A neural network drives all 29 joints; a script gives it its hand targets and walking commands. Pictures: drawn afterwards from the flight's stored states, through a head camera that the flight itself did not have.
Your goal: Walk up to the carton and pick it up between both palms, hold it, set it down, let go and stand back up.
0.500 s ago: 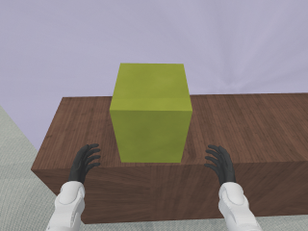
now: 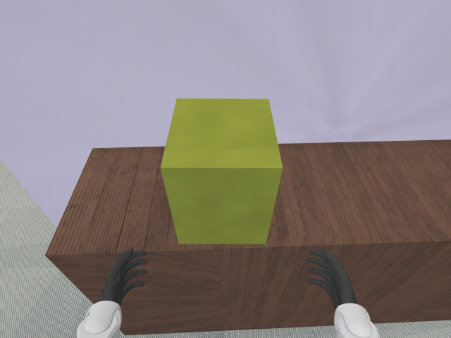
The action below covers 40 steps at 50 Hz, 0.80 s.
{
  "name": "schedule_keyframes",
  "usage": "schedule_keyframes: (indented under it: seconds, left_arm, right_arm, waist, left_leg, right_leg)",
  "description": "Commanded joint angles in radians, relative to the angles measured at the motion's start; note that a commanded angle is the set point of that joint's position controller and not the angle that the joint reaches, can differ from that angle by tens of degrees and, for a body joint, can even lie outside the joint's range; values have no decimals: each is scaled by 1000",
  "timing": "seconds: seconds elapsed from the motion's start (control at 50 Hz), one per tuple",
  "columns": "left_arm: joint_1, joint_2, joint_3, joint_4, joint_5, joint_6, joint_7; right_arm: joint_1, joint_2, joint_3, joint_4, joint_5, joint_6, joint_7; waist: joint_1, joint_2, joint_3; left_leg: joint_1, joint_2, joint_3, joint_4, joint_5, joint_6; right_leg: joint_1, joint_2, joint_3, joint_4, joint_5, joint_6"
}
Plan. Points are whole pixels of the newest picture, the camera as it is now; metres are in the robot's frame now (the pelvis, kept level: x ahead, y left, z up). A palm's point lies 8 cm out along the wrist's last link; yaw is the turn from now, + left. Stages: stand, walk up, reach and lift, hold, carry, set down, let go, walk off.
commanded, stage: set down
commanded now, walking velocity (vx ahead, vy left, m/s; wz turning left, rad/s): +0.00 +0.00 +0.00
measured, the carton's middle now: (222, 173) +0.45 +0.05 +0.03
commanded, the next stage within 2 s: let go in 0.44 s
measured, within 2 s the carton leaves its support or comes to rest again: neither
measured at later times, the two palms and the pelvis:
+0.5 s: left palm (117, 333) +0.15 +0.22 -0.07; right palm out of the picture +0.14 -0.23 -0.08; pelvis -0.01 -0.02 +0.00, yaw +0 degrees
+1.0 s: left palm out of the picture +0.14 +0.21 -0.08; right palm out of the picture +0.13 -0.24 -0.08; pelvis -0.02 -0.01 +0.00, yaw +0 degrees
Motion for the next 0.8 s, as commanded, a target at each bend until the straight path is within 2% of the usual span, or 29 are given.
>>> schedule_keyframes:
  seconds: [0.0,0.06,0.32,0.5,0.78]
  left_arm:
    - [-104,97,31,-140,10,-2,0]
    - [-83,100,29,-127,14,7,-1]
    - [-33,138,21,-41,39,52,6]
    - [-41,146,19,-23,57,74,17]
    - [-41,127,15,-13,68,112,23]
  right_arm:
    - [-92,-86,-38,-125,-20,-16,7]
    - [-68,-89,-38,-115,-32,-13,12]
    - [13,-109,-49,-59,-78,-1,41]
    - [19,-125,-68,-24,-97,-9,58]
    - [13,-154,-82,32,-104,-3,75]
  waist:
    - [-13,44,-108]
    - [-12,35,-103]
    - [-17,22,-50]
    - [-20,7,-50]
    - [-23,-3,-56]
  left_leg:
    - [172,18,-39,-1,401,-44]
    - [169,19,-37,0,409,-43]
    - [113,16,-14,-14,282,-22]
    - [81,11,4,-12,211,-5]
    - [92,6,4,-11,203,-4]
  right_leg:
    - [-154,-26,18,-74,172,-4]
    - [-153,-29,19,-74,193,-1]
    - [-175,-45,27,-69,166,13]
    - [-183,-57,30,-49,156,21]
    - [-174,-49,29,-48,159,23]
